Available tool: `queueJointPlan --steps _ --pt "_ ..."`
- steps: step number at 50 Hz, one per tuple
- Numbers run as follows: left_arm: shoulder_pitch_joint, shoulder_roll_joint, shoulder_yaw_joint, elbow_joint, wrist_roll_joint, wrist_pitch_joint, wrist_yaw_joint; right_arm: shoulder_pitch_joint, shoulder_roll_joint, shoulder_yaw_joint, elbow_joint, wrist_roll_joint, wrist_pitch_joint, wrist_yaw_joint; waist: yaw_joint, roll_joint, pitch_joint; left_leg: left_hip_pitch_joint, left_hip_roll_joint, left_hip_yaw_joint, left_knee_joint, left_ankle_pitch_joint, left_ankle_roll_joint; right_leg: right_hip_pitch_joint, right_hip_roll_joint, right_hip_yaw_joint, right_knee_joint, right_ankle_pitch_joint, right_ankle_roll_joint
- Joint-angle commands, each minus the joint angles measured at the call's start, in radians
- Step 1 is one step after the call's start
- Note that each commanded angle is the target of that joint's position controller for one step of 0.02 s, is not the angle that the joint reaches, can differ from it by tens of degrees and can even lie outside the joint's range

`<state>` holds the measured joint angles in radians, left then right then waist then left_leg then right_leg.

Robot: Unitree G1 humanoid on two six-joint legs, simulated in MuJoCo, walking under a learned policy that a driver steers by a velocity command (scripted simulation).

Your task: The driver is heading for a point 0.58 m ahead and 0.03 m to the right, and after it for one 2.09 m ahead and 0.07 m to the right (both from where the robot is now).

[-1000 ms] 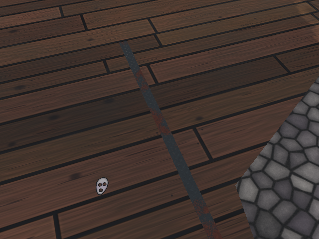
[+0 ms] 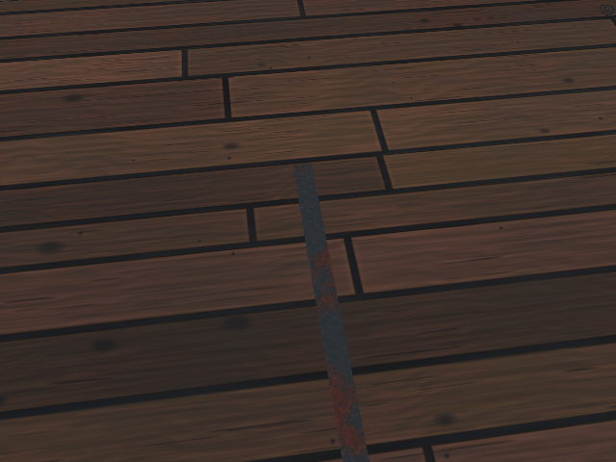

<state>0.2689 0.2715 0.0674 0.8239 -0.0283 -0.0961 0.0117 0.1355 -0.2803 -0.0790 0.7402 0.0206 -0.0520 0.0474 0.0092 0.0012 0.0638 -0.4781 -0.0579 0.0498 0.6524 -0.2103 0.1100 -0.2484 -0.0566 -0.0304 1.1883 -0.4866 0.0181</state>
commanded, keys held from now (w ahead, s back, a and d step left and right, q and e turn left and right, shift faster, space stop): w+q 0.20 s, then w+e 0.38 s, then e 0.42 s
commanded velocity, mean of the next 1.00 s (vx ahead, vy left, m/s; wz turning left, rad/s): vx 0.39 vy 0.00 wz -0.09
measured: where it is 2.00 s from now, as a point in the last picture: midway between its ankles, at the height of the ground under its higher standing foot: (331, 403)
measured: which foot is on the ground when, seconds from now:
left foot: down 0.00-0.46, up 0.48-0.88, down 0.90-1.00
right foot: up 0.00-0.42, down 0.44-0.90, up 0.92-1.00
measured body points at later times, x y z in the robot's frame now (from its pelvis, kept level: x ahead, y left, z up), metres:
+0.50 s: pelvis +0.30 -0.03 +0.01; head +0.33 -0.03 +0.45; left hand +0.46 +0.24 -0.08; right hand +0.39 -0.31 -0.12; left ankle +0.11 +0.06 -0.66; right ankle +0.40 -0.10 -0.72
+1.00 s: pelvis +0.51 +0.00 +0.01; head +0.55 +0.00 +0.46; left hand +0.65 +0.27 -0.10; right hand +0.68 -0.28 -0.06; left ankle +0.62 +0.09 -0.72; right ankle +0.40 -0.11 -0.65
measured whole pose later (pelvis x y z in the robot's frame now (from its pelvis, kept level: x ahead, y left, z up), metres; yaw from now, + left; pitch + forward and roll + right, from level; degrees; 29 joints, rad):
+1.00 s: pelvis +0.51 +0.00 +0.01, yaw -11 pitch +3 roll +0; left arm 0.27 0.32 0.07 0.70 -0.02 0.02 0.03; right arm 0.05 -0.25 -0.04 0.65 -0.02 -0.05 -0.01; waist 0.05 -0.03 0.03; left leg -0.44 -0.04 -0.03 0.49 -0.10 0.03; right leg -0.40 0.11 0.14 1.10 -0.57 0.04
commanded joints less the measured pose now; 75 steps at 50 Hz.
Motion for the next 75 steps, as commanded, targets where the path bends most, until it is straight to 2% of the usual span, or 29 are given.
queueJointPlan --steps 1,5,11,17,19,21,22,23,24,25,26,28,33,37,42,44,45,46,47,49,52,57,62,63,64,65,69,72,75 --pt "-0.088 0.119 0.017 -0.133 0.013 -0.067 0.005 0.130 -0.122 -0.035 -0.039 0.003 -0.023 -0.008 -0.049 -0.002 -0.170 0.530 0.290 -0.539 -0.363 0.111 0.214 -0.512 -0.040 0.125 0.083 0.118 -0.037" --pt "-0.057 0.104 0.026 -0.138 0.042 -0.019 0.005 0.091 -0.114 -0.029 -0.070 -0.007 -0.030 -0.026 0.016 0.013 -0.125 0.302 0.222 -0.386 -0.421 0.334 0.203 -0.370 -0.064 0.107 -0.093 0.205 0.004" --pt "-0.256 0.047 -0.002 -0.192 0.038 -0.015 -0.009 0.177 -0.136 -0.031 -0.048 0.003 -0.016 -0.058 -0.056 0.078 -0.081 0.252 0.136 -0.270 -0.406 0.265 0.120 -0.335 0.011 0.069 -0.528 0.551 0.038" --pt "-0.364 0.079 -0.003 -0.226 0.020 -0.035 -0.047 0.267 -0.142 -0.024 0.002 -0.008 -0.016 -0.056 -0.118 0.099 -0.037 0.465 0.256 -0.324 -0.350 0.271 0.103 -0.401 0.015 0.050 -0.666 0.528 -0.041" --pt "-0.333 0.093 0.002 -0.226 0.016 -0.037 -0.055 0.258 -0.154 -0.027 0.010 -0.011 -0.009 -0.060 -0.094 0.110 -0.036 0.535 0.278 -0.310 -0.307 0.418 0.083 -0.388 0.028 0.035 -0.684 0.431 -0.082" --pt "-0.161 0.132 0.025 -0.182 0.018 -0.037 -0.054 0.211 -0.161 -0.026 0.000 -0.013 -0.003 -0.063 0.003 0.107 -0.141 0.532 0.227 -0.230 -0.124 0.776 0.049 -0.147 0.092 -0.018 -0.719 0.429 -0.136" --pt "-0.004 0.170 0.039 -0.148 0.026 -0.035 -0.052 0.188 -0.145 -0.015 -0.017 -0.021 -0.003 -0.066 0.077 0.072 -0.256 0.426 0.185 -0.185 0.079 0.753 0.020 0.102 0.029 0.066 -0.692 0.494 -0.190" --pt "0.121 0.256 0.059 -0.139 0.037 -0.032 -0.051 0.274 -0.086 0.005 -0.042 -0.033 -0.016 -0.065 0.067 -0.133 -0.400 0.095 0.054 -0.120 0.443 0.373 -0.052 0.472 -0.180 0.441 -0.695 0.476 -0.333" --pt "0.158 0.222 0.054 -0.109 0.008 -0.023 -0.058 0.301 -0.066 0.018 -0.040 -0.027 -0.035 -0.057 0.061 -0.306 -0.425 -0.179 -0.043 -0.144 0.653 -0.304 -0.094 0.621 -0.285 0.798 -0.854 0.282 -0.418" --pt "0.111 0.162 0.036 -0.121 -0.005 -0.015 -0.053 0.216 -0.135 0.007 -0.062 -0.006 -0.054 -0.045 0.077 -0.192 -0.289 -0.304 0.026 -0.204 0.710 -0.278 -0.082 0.548 -0.265 0.761 -0.892 0.115 -0.365" --pt "0.054 0.138 0.028 -0.143 0.010 -0.005 -0.047 0.119 -0.137 0.009 -0.086 0.005 -0.066 -0.037 0.074 -0.090 -0.181 -0.316 0.066 -0.183 0.681 -0.202 -0.074 0.411 -0.228 0.637 -0.907 0.141 -0.328" --pt "-0.007 0.112 0.015 -0.159 0.024 0.000 -0.044 0.072 -0.125 0.003 -0.101 -0.033 -0.073 -0.040 0.016 0.006 -0.087 -0.242 0.125 -0.163 0.511 -0.109 -0.083 0.200 -0.154 0.497 -0.948 0.338 -0.298" --pt "-0.016 0.168 0.031 -0.156 0.025 0.009 -0.019 0.068 -0.071 0.013 -0.117 -0.046 -0.042 -0.064 -0.029 -0.056 -0.097 -0.117 0.094 -0.098 0.272 -0.050 -0.170 0.031 -0.076 0.300 -0.916 0.958 -0.294" --pt "0.045 0.179 0.040 -0.128 -0.001 0.052 0.009 -0.051 -0.047 0.022 -0.136 -0.036 -0.032 -0.062 0.017 -0.089 -0.148 -0.004 0.018 -0.091 0.030 0.196 -0.179 -0.001 -0.005 0.260 -0.847 0.907 -0.202" --pt "0.048 0.163 0.042 -0.139 0.004 0.091 0.032 -0.110 -0.091 0.004 -0.152 -0.028 -0.039 -0.045 0.017 -0.120 -0.149 0.028 -0.007 -0.157 -0.154 0.172 -0.152 0.105 -0.031 0.425 -0.735 0.715 -0.171" --pt "-0.012 0.148 0.039 -0.170 0.004 0.095 0.034 -0.037 -0.107 -0.006 -0.135 -0.035 -0.054 -0.047 -0.036 -0.123 -0.165 0.153 0.024 -0.149 -0.285 0.278 -0.114 0.100 0.008 0.443 -0.629 0.656 -0.135" --pt "-0.016 0.101 0.024 -0.197 0.017 0.090 0.030 0.031 -0.155 -0.017 -0.130 -0.052 -0.058 -0.056 -0.052 -0.050 -0.259 0.371 0.167 -0.240 -0.261 0.499 -0.050 0.006 0.063 0.393 -0.455 0.519 -0.095" --pt "0.138 0.036 0.006 -0.187 0.034 0.084 0.025 0.047 -0.189 -0.017 -0.144 -0.071 -0.044 -0.068 0.019 0.192 -0.349 0.643 0.413 -0.477 -0.180 0.956 0.099 -0.220 0.198 0.279 -0.219 -0.145 -0.034" --pt "0.238 0.116 0.010 -0.180 0.017 0.084 0.017 0.095 -0.168 -0.021 -0.122 -0.049 -0.022 -0.064 0.024 0.302 -0.444 0.691 0.561 -0.698 -0.205 0.793 0.222 -0.332 0.161 0.220 -0.026 -0.272 -0.002" --pt "0.107 0.209 0.044 -0.167 0.006 0.118 0.024 0.021 -0.079 0.003 -0.150 -0.033 0.002 -0.068 -0.009 0.092 -0.275 0.524 0.416 -0.493 -0.245 0.480 0.143 -0.397 0.091 0.177 0.098 -0.109 0.062" --pt "0.054 0.146 0.036 -0.191 0.007 0.156 0.029 -0.055 -0.100 0.005 -0.144 -0.049 0.027 -0.070 0.015 0.112 -0.142 0.254 0.287 -0.289 -0.338 0.316 0.108 -0.312 0.057 0.112 0.042 0.012 0.080" --pt "0.030 0.045 -0.008 -0.194 0.038 0.137 0.022 -0.056 -0.085 0.012 -0.101 -0.037 0.028 -0.057 0.011 0.144 -0.203 0.217 0.256 -0.212 -0.340 0.359 0.136 -0.105 0.041 0.075 -0.325 0.045 0.056" --pt "0.025 0.100 0.006 -0.177 0.045 0.129 0.008 0.007 -0.105 0.016 -0.062 -0.006 0.036 -0.038 0.025 0.133 -0.145 0.081 0.203 -0.263 -0.312 -0.031 0.037 0.162 0.061 0.053 -0.763 0.305 -0.023" --pt "0.040 0.158 0.016 -0.193 0.058 0.128 0.016 0.020 -0.086 0.024 -0.063 -0.016 0.029 -0.032 0.022 0.053 -0.151 0.004 0.167 -0.245 -0.246 -0.125 -0.030 0.231 -0.064 0.167 -0.778 0.342 -0.071" --pt "0.003 0.236 0.036 -0.190 0.063 0.134 0.022 0.040 -0.052 0.028 -0.083 -0.016 0.020 -0.029 -0.027 -0.163 -0.130 -0.022 0.052 -0.104 -0.142 -0.189 -0.090 0.131 -0.182 0.251 -0.808 0.282 -0.150" --pt "-0.027 0.200 0.034 -0.193 0.067 0.131 0.019 0.000 -0.093 0.016 -0.086 -0.014 0.020 -0.037 0.004 -0.232 -0.106 0.036 0.035 -0.049 -0.028 -0.202 -0.119 -0.002 -0.223 0.300 -0.884 0.178 -0.203" --pt "-0.093 0.149 0.025 -0.207 0.045 0.091 0.033 0.051 -0.118 -0.019 -0.072 -0.009 0.065 -0.057 0.002 -0.197 -0.064 -0.090 0.063 -0.084 0.363 -0.324 -0.145 0.056 -0.275 0.266 -0.842 0.603 -0.240" --pt "-0.124 0.143 0.032 -0.202 0.030 0.098 0.035 0.058 -0.059 -0.002 -0.086 -0.001 0.080 -0.050 -0.002 -0.150 -0.097 -0.067 0.084 -0.050 0.282 -0.278 -0.159 0.117 -0.241 0.166 -0.793 0.722 -0.216" --pt "-0.112 0.168 0.046 -0.190 0.023 0.117 0.037 0.033 -0.067 -0.001 -0.121 0.007 0.085 -0.028 0.022 -0.182 -0.135 0.024 0.073 0.000 0.125 -0.214 -0.151 0.143 -0.246 0.131 -0.760 0.734 -0.211"
Keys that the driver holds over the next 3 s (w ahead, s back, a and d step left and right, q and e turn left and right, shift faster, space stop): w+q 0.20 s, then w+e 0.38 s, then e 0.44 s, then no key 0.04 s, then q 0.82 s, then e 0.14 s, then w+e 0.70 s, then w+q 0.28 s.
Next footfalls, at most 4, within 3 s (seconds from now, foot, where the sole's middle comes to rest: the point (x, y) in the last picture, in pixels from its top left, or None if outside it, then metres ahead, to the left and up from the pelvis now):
0.44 right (370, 458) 0.44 -0.10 -0.75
0.90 left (286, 356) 0.66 0.08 -0.75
1.26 right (395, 408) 0.55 -0.16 -0.75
1.58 left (276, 390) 0.58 0.10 -0.75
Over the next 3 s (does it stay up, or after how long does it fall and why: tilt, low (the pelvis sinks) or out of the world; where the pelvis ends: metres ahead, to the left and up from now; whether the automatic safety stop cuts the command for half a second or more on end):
stays up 0.89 -0.11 0.03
